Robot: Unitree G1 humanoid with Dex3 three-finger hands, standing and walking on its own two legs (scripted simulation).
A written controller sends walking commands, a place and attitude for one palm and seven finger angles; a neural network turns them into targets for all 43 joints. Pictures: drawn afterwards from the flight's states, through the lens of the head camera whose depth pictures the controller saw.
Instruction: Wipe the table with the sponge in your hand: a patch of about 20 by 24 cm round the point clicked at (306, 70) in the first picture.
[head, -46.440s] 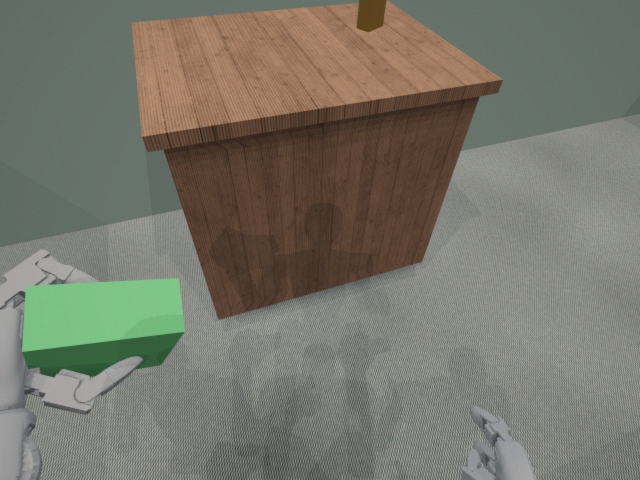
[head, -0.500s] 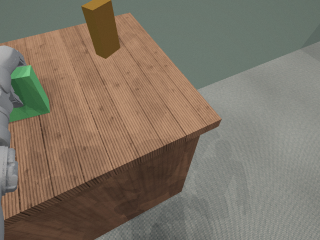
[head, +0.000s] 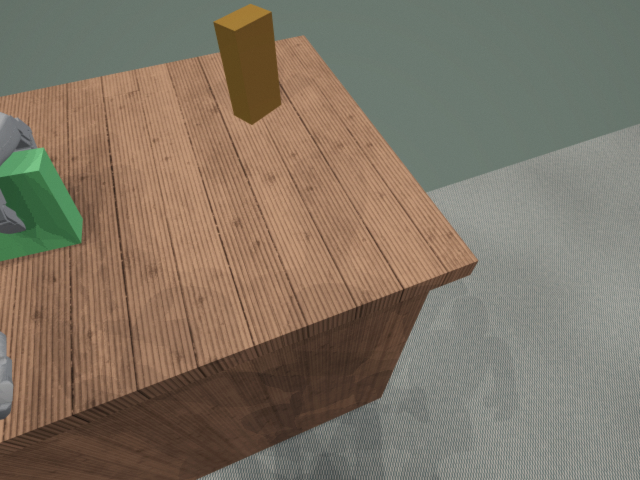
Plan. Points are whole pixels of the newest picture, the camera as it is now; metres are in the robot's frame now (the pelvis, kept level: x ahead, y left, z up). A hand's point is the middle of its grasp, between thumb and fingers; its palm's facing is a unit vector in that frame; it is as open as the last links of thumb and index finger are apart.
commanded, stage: slide back across to the first lane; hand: left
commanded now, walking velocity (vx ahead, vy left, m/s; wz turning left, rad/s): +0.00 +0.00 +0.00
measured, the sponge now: (13, 220) +0.39 +0.40 +0.10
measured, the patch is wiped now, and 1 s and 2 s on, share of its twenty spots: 1.00 1.00 1.00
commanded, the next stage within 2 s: wipe back along the first lane in 0.02 s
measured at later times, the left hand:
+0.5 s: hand out of the picture +0.38 +0.38 +0.15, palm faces -0.08 +0.01 -1.00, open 9.6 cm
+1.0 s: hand out of the picture +0.34 +0.36 +0.14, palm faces -0.03 +0.01 -1.00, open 9.7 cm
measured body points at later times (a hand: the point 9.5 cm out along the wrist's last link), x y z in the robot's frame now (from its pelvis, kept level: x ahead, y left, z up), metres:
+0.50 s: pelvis -0.01 +0.00 +0.00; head +0.03 -0.02 +0.45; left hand +0.38 +0.37 +0.20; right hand +0.07 -0.27 -0.14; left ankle -0.02 +0.10 -0.74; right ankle -0.05 -0.13 -0.74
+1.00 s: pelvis -0.01 -0.01 +0.00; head +0.01 -0.03 +0.45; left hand +0.34 +0.36 +0.20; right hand +0.14 -0.27 -0.12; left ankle -0.02 +0.10 -0.74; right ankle -0.05 -0.13 -0.74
